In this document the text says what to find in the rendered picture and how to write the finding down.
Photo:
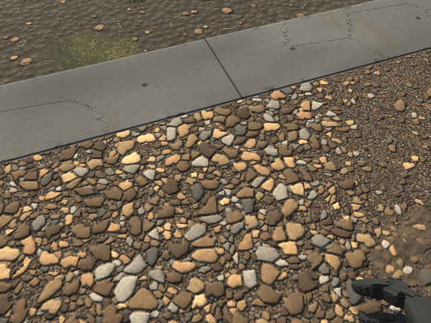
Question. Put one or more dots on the right robot hand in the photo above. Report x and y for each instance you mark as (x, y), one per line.
(397, 293)

